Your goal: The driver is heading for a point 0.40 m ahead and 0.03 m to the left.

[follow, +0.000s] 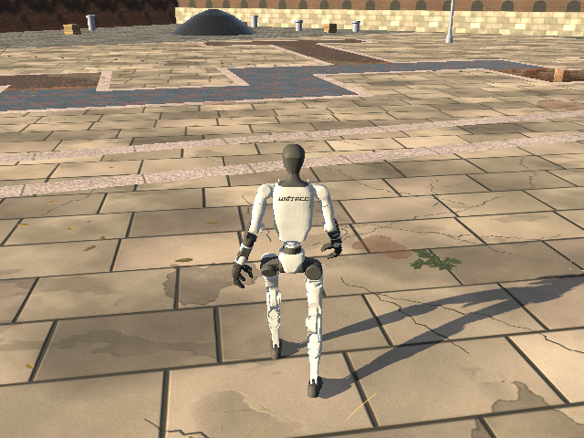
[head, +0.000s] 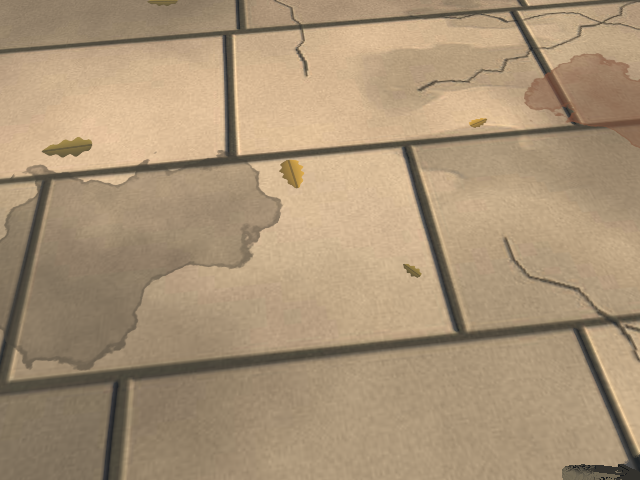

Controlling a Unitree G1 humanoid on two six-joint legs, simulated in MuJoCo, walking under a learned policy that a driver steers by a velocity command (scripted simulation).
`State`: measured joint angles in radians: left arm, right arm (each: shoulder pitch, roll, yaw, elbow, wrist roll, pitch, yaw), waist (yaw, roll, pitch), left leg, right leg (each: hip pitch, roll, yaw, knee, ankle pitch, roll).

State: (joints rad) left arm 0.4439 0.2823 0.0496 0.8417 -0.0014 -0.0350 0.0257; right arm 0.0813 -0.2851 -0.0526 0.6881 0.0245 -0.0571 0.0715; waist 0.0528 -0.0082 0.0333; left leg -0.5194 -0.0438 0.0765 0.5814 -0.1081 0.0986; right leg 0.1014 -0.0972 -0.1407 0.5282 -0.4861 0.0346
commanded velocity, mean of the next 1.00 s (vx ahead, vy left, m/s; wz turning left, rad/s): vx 0.25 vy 0.00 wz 0.26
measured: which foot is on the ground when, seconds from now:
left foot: down 0.00-0.46, up 0.48-0.74, down 0.76-1.00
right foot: down 0.00-0.00, up 0.02-0.42, down 0.44-1.00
